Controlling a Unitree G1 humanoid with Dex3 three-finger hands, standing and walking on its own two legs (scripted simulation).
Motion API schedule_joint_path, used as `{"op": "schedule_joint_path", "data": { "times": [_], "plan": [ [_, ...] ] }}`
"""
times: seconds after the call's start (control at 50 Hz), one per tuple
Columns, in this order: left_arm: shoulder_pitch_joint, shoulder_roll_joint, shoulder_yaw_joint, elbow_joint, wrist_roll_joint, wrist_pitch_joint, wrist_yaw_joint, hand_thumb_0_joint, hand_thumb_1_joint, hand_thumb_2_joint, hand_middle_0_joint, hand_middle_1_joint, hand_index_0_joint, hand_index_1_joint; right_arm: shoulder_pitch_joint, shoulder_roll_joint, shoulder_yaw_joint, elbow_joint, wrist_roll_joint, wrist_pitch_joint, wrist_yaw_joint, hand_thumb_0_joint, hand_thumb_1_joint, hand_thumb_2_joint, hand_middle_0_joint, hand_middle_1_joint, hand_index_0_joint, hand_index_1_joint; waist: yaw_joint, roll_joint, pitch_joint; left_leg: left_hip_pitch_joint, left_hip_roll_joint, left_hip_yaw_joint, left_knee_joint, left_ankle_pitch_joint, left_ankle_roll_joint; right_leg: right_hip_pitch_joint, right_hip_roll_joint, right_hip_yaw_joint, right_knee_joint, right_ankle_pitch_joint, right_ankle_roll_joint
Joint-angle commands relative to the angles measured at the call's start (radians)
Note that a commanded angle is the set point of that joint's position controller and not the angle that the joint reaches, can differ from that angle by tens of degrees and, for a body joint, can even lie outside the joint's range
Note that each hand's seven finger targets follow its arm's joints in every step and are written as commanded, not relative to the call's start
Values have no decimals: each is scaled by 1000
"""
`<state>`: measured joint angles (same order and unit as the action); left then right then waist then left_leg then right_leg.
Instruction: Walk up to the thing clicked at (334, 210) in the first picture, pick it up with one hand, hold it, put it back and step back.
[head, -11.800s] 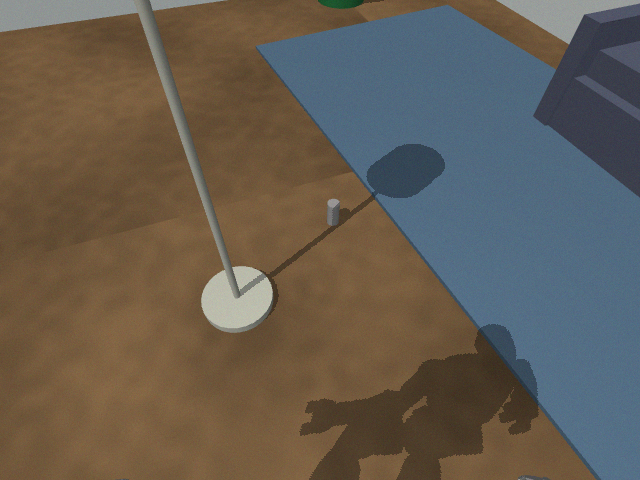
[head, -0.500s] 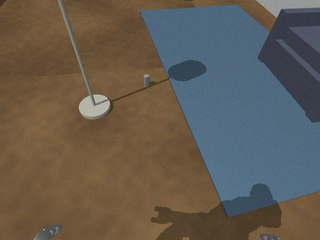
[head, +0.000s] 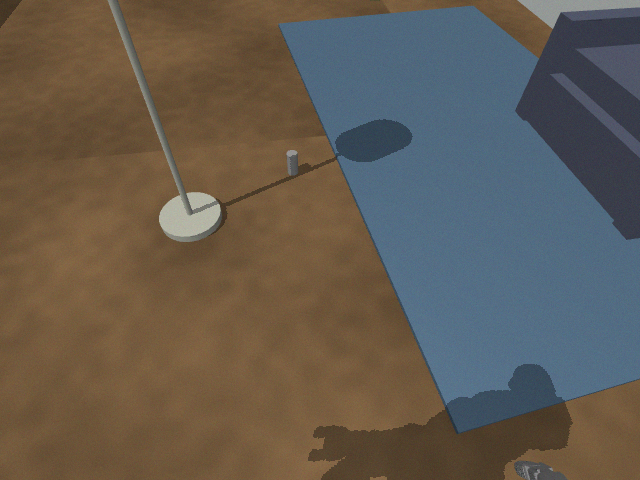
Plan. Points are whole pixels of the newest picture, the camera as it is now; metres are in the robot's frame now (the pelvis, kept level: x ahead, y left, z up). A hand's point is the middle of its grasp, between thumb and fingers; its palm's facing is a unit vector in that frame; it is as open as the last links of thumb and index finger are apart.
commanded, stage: stand
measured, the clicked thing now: (292, 162) +1.47 +0.15 -0.73
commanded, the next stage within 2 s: none
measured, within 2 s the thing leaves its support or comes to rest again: neither
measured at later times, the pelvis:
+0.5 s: pelvis +0.00 -0.01 +0.00, yaw -1 degrees
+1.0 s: pelvis +0.02 -0.02 +0.00, yaw -1 degrees
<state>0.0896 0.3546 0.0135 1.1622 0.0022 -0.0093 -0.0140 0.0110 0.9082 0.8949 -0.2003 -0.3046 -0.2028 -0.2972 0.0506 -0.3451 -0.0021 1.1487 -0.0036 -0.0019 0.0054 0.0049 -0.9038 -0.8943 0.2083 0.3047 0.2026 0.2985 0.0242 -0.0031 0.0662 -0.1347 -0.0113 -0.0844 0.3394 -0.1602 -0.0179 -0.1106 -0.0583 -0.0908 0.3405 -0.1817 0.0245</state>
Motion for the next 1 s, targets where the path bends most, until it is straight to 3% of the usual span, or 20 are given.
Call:
{"op": "schedule_joint_path", "data": {
  "times": [0.0, 0.1, 0.16, 0.24, 0.32, 0.38, 0.48, 0.52, 0.6, 0.72, 0.92, 0.98],
  "plan": [
    [-49, 220, 35, -68, 5, -19, 19, 0, 900, 900, -200, -300, -200, -300, -57, -209, -43, -58, -1, -19, -11, 0, -900, -900, 200, 300, 200, 300, -13, 5, -98, -18, 110, -63, -67, 102, 27, 29, -93, 101, -73, 6, -37],
    [-45, 221, 34, -75, 6, -20, 20, 0, 900, 900, -200, -300, -200, -300, -37, -206, -44, -51, -4, -18, -10, 0, -900, -900, 200, 300, 200, 300, -15, -9, -75, -38, 102, -53, -65, 82, 22, 17, -91, 114, -91, -48, -37],
    [-37, 220, 34, -78, 5, -20, 19, 0, 900, 900, -200, -300, -200, -300, -29, -205, -44, -50, -3, -19, -8, 0, -900, -900, 200, 300, 200, 300, -13, 8, -87, -46, 108, -58, -72, 86, 23, 37, -92, 114, -81, -29, -38],
    [-31, 223, 36, -79, 6, -16, 18, 0, 900, 900, -200, -300, -200, -300, -26, -208, -43, -49, -5, -19, -9, 0, -900, -900, 200, 300, 200, 300, -11, 11, -69, -62, 102, -58, -81, 10, 24, 13, -85, 114, -83, -79, -37],
    [-35, 222, 35, -83, 7, -15, 17, 0, 900, 900, -200, -300, -200, -300, -11, -198, -39, -52, -6, -17, -8, 0, -900, -900, 200, 300, 200, 300, -15, -13, -55, -47, 101, -54, -69, 34, 25, -12, -88, 123, -92, -101, -39],
    [-35, 224, 35, -91, 7, -17, 17, 0, 900, 900, -200, -300, -200, -300, 0, -204, -40, -53, -8, -19, -8, 0, -900, -900, 200, 300, 200, 300, -15, -4, -76, -46, 104, -55, -66, 53, 23, 4, -87, 121, -82, -69, -40],
    [-28, 219, 33, -92, 2, -18, 17, 0, 900, 900, -200, -300, -200, -300, 5, -212, -39, -50, -5, -24, -13, 0, -900, -900, 200, 300, 200, 300, -15, 12, -120, -15, 118, -51, -54, 161, 20, 46, -89, 117, -55, 66, -43],
    [-25, 217, 30, -92, 2, -17, 16, 0, 900, 900, -200, -300, -200, -300, 1, -211, -36, -49, -4, -23, -13, 0, -900, -900, 200, 300, 200, 300, -12, 5, -96, -27, 116, -51, -61, 152, 16, 39, -84, 112, -59, 52, -40],
    [-23, 219, 31, -90, 2, -17, 19, 0, 900, 900, -200, -300, -200, -300, 3, -213, -36, -48, -2, -23, -15, 0, -900, -900, 200, 300, 200, 300, -13, 3, -120, -4, 122, -47, -48, 206, 18, 59, -88, 110, -48, 130, -41],
    [-34, 214, 30, -91, 3, -16, 18, 0, 900, 900, -200, -300, -200, -300, 5, -215, -32, -49, -3, -20, -16, 0, -900, -900, 200, 300, 200, 300, -18, 6, -102, -8, 122, -40, -61, 175, 15, 44, -84, 109, -57, 93, -36],
    [-29, 220, 32, -92, 3, -19, 19, 0, 900, 900, -200, -300, -200, -300, -4, -211, -31, -61, -3, -22, -15, 0, -900, -900, 200, 300, 200, 300, -19, -4, -107, 14, 124, -35, -54, 194, 13, 49, -85, 109, -63, 134, -36],
    [-31, 219, 33, -94, 3, -19, 19, 0, 900, 900, -200, -300, -200, -300, -9, -215, -30, -62, -2, -23, -17, 0, -900, -900, 200, 300, 200, 300, -15, 7, -128, 33, 129, -32, -49, 235, 15, 64, -88, 112, -51, 188, -39]
  ]
}}
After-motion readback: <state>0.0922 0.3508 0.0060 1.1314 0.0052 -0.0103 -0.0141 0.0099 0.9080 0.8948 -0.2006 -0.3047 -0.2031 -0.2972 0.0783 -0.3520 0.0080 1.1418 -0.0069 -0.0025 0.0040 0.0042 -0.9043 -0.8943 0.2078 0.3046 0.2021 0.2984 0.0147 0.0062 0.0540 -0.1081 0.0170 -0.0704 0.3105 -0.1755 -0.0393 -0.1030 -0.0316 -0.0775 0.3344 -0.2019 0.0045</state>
